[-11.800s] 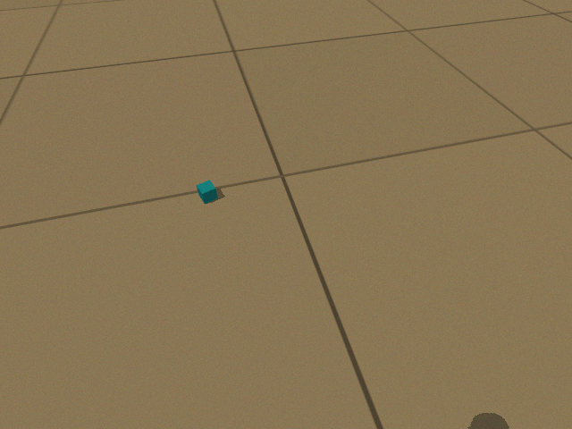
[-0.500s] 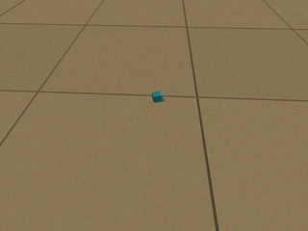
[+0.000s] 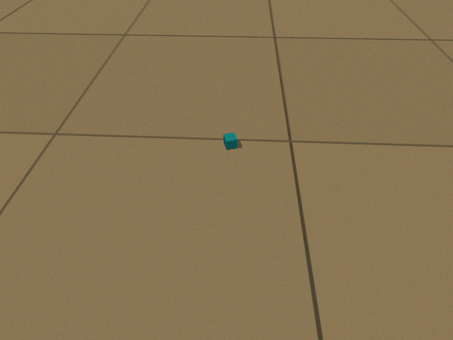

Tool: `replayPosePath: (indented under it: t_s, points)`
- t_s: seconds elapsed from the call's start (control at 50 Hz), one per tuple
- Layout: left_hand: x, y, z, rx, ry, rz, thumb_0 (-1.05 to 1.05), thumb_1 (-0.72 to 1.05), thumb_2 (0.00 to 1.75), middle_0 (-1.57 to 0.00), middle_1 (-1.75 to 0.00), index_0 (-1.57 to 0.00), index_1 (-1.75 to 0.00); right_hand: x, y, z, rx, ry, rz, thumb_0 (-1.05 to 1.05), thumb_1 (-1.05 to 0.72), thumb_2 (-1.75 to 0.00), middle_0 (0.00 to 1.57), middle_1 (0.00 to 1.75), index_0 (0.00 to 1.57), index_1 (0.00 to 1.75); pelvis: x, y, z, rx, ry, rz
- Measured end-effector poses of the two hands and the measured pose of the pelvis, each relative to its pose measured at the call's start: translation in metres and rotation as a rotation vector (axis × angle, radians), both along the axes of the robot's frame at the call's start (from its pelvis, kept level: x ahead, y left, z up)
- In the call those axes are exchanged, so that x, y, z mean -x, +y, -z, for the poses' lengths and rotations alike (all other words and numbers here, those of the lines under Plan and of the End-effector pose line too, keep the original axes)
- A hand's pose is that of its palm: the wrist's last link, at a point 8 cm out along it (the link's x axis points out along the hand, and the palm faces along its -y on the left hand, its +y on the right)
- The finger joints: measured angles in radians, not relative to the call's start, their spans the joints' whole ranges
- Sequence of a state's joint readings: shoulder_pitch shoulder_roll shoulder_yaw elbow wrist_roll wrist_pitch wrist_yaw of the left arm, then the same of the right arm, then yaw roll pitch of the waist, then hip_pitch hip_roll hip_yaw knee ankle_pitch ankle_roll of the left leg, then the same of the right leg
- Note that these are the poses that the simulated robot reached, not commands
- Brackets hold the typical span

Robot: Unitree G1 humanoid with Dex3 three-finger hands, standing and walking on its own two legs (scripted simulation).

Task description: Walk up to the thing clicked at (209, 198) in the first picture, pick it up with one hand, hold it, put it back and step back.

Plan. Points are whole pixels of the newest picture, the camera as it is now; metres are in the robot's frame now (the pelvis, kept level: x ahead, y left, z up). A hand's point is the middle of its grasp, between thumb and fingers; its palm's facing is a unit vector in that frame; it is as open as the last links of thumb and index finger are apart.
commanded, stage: stand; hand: left
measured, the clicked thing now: (230, 141) +1.38 +0.00 -0.75
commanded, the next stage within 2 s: walk up in 0.34 s
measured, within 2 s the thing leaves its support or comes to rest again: neither
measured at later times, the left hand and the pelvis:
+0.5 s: hand out of the picture +0.07 +0.28 -0.15, palm faces -0.16 -0.92 -0.37, open 7.4 cm; pelvis +0.01 +0.03 -0.01, yaw -8 degrees
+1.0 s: hand (131, 209) +0.47 +0.28 -0.15, palm faces -0.51 -0.71 -0.48, open 7.4 cm; pelvis +0.20 +0.10 -0.04, yaw -30 degrees
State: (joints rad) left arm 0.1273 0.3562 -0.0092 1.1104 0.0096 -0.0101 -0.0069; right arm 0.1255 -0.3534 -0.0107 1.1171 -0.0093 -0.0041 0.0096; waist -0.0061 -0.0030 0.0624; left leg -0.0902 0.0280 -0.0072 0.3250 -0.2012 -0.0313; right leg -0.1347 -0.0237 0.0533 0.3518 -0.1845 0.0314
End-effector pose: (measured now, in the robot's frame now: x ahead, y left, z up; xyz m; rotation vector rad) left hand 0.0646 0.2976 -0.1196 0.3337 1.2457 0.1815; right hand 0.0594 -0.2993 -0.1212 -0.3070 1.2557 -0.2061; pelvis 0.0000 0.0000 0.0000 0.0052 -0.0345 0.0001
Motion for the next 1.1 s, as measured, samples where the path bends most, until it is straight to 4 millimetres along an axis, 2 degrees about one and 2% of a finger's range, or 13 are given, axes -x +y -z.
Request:
replayPosePath:
  t_s: [0.38, 0.48, 0.56, 0.64, 0.68, 0.76, 0.82, 0.9, 0.96, 1.0, 1.04, 1.1]
  points:
    - [-0.006, 0.000, -0.001, 0.006, -0.020, 0.015, 0.01, 0.90, 0.90, -0.20, -0.30, -0.21, -0.30, -0.010, -0.004, -0.002, -0.013, -0.034, 0.000, 0.01, -0.90, -0.90, 0.20, 0.30, 0.20, 0.30, -0.002, 0.000, 0.002, -0.003, 0.004, 0.027]
    - [-0.006, 0.023, -0.005, -0.021, 0.055, 0.082, 0.00, 0.90, 0.90, -0.20, -0.30, -0.21, -0.30, -0.021, -0.013, -0.008, 0.005, -0.151, 0.048, 0.01, -0.90, -0.90, 0.20, 0.30, 0.20, 0.30, -0.010, 0.022, 0.008, 0.018, 0.035, 0.133]
    - [-0.029, 0.058, -0.008, -0.059, 0.076, 0.133, 0.01, 0.90, 0.90, -0.20, -0.30, -0.21, -0.30, -0.021, -0.003, -0.015, 0.044, -0.178, 0.087, 0.01, -0.90, -0.90, 0.20, 0.30, 0.20, 0.30, -0.021, 0.049, 0.011, 0.037, 0.052, 0.189]
    - [-0.077, 0.098, -0.002, -0.108, 0.061, 0.205, 0.01, 0.89, 0.90, -0.20, -0.30, -0.21, -0.30, -0.006, 0.023, -0.019, 0.081, -0.167, 0.147, 0.01, -0.91, -0.90, 0.20, 0.30, 0.20, 0.30, -0.040, 0.076, 0.017, 0.011, 0.039, 0.248]
    - [-0.110, 0.105, -0.006, -0.128, 0.053, 0.246, 0.01, 0.90, 0.90, -0.20, -0.30, -0.21, -0.30, 0.010, 0.039, -0.023, 0.080, -0.153, 0.214, 0.00, -0.90, -0.90, 0.20, 0.30, 0.20, 0.30, -0.054, 0.084, 0.012, 0.019, 0.040, 0.288]
    - [-0.190, 0.104, -0.022, -0.112, -0.016, 0.356, 0.01, 0.90, 0.90, -0.20, -0.30, -0.20, -0.30, 0.040, 0.067, -0.030, 0.069, -0.089, 0.338, 0.01, -0.90, -0.90, 0.20, 0.30, 0.20, 0.30, -0.085, 0.095, 0.000, 0.045, 0.046, 0.331]
    - [-0.250, 0.098, -0.027, -0.113, -0.063, 0.441, 0.01, 0.90, 0.90, -0.20, -0.30, -0.20, -0.30, 0.051, 0.084, -0.026, 0.059, -0.060, 0.429, 0.01, -0.90, -0.90, 0.20, 0.30, 0.20, 0.30, -0.111, 0.099, 0.002, 0.038, 0.033, 0.384]
    - [-0.330, 0.072, -0.024, -0.120, -0.103, 0.548, 0.01, 0.90, 0.90, -0.20, -0.30, -0.20, -0.30, 0.056, 0.104, -0.010, 0.042, -0.035, 0.536, 0.01, -0.90, -0.90, 0.20, 0.30, 0.20, 0.30, -0.149, 0.101, 0.014, 0.018, 0.019, 0.457]
    - [-0.388, 0.038, -0.016, -0.106, -0.168, 0.625, 0.01, 0.90, 0.90, -0.20, -0.30, -0.20, -0.30, 0.048, 0.116, 0.012, 0.026, -0.008, 0.585, 0.01, -0.90, -0.90, 0.20, 0.30, 0.20, 0.30, -0.180, 0.099, 0.030, 0.015, 0.020, 0.500]
    - [-0.418, 0.018, -0.012, -0.085, -0.225, 0.650, 0.01, 0.90, 0.90, -0.20, -0.30, -0.20, -0.30, 0.034, 0.122, 0.027, 0.013, 0.011, 0.608, 0.01, -0.90, -0.90, 0.20, 0.30, 0.20, 0.30, -0.198, 0.100, 0.039, 0.050, 0.014, 0.523]
    - [-0.438, 0.006, -0.010, -0.064, -0.280, 0.667, 0.00, 0.90, 0.90, -0.20, -0.30, -0.20, -0.30, 0.009, 0.130, 0.032, -0.006, 0.015, 0.605, 0.01, -0.90, -0.90, 0.20, 0.30, 0.20, 0.30, -0.213, 0.100, 0.041, 0.059, 0.010, 0.530]
    - [-0.456, 0.005, -0.013, -0.044, -0.313, 0.638, 0.00, 0.90, 0.90, -0.20, -0.30, -0.21, -0.30, -0.039, 0.134, 0.027, -0.029, -0.023, 0.561, 0.01, -0.90, -0.90, 0.20, 0.30, 0.20, 0.30, -0.240, 0.103, 0.035, 0.056, -0.008, 0.541]
